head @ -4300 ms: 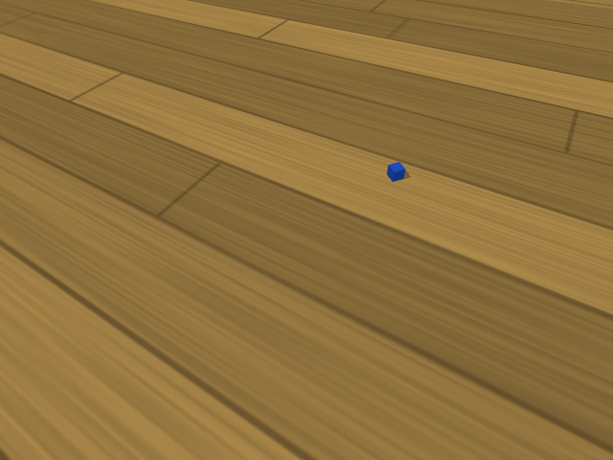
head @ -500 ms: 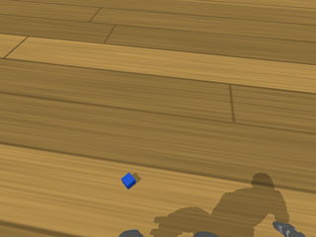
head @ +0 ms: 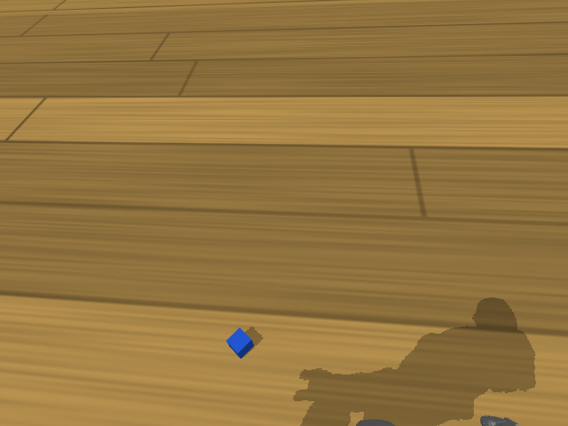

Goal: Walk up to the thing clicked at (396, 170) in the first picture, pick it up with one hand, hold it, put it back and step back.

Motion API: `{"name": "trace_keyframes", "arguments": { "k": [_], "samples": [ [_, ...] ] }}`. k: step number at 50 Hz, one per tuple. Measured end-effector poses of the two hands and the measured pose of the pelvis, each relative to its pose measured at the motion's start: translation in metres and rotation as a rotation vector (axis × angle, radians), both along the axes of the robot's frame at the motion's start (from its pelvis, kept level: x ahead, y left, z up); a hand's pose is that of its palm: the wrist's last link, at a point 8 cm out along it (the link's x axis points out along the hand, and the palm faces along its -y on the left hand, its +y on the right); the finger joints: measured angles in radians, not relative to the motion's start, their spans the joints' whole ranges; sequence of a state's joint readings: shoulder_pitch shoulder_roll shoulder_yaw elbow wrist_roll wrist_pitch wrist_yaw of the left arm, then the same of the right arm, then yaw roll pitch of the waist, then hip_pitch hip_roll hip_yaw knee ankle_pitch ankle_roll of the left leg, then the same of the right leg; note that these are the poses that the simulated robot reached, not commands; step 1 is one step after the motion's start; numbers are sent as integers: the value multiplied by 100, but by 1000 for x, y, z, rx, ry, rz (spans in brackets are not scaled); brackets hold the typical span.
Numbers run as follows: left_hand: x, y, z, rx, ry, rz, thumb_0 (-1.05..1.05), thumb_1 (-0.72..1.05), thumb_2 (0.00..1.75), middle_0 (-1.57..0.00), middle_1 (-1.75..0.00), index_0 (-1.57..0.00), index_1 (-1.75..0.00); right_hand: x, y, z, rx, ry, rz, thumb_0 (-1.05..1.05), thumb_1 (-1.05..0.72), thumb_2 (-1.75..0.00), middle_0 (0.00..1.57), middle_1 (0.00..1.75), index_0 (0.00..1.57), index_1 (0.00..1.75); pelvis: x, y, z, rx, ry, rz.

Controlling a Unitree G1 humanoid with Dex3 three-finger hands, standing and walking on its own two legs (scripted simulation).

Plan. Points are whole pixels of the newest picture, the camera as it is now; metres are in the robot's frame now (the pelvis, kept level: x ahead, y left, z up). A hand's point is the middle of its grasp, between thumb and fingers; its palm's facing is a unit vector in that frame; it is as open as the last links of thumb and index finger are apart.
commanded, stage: walk up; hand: left
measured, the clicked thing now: (240, 343) +0.48 +0.22 -0.73
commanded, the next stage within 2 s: stand in 1.22 s
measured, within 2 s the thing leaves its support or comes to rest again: neither
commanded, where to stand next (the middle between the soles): +0.07 -0.02 m, yaw +0 degrees
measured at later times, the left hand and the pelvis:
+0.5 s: hand out of the picture +0.11 +0.25 -0.14, palm faces -0.04 -0.94 -0.33, open 7.4 cm; pelvis +0.02 +0.00 +0.02, yaw -1 degrees
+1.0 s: hand out of the picture +0.12 +0.25 -0.14, palm faces -0.04 -0.94 -0.33, open 7.4 cm; pelvis +0.04 +0.00 +0.02, yaw -1 degrees
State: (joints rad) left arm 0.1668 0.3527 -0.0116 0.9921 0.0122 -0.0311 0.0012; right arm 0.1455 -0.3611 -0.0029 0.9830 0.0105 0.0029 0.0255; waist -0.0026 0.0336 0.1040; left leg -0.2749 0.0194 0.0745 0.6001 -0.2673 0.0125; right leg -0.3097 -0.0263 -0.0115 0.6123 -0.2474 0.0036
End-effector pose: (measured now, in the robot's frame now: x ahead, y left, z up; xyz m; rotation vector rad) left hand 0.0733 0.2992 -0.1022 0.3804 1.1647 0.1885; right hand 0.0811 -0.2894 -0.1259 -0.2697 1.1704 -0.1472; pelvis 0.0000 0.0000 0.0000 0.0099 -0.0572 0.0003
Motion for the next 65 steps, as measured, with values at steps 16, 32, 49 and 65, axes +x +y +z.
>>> {"name": "trace_keyframes", "arguments": {
  "k": [16, 32, 49, 65],
  "samples": [
    [41, -9, -2, -73, -7, -4, 1, 90, 90, -20, -30, -20, -30, -7, -15, 30, -77, 60, -46, 1, -90, -89, 21, 30, 20, 30, 16, 3, 17, -7, 9, -13],
    [20, -3, 3, -44, 87, 48, 1, 90, 90, -20, -30, -20, -30, 27, -5, 26, -35, 35, -38, 1, -90, -89, 21, 30, 20, 30, 27, 1, 21, -7, 14, -12],
    [39, -8, 3, -53, 65, 35, 1, 90, 90, -20, -30, -20, -30, 27, -5, 26, -36, 57, -59, 1, -90, -89, 21, 30, 20, 30, 36, 1, 23, -7, 18, -12],
    [56, -8, 4, -55, 37, 18, 1, 90, 90, -20, -30, -20, -30, 21, -6, 28, -49, 66, -70, 1, -90, -89, 21, 30, 20, 30, 41, 2, 23, -7, 18, -10]
  ]
}}
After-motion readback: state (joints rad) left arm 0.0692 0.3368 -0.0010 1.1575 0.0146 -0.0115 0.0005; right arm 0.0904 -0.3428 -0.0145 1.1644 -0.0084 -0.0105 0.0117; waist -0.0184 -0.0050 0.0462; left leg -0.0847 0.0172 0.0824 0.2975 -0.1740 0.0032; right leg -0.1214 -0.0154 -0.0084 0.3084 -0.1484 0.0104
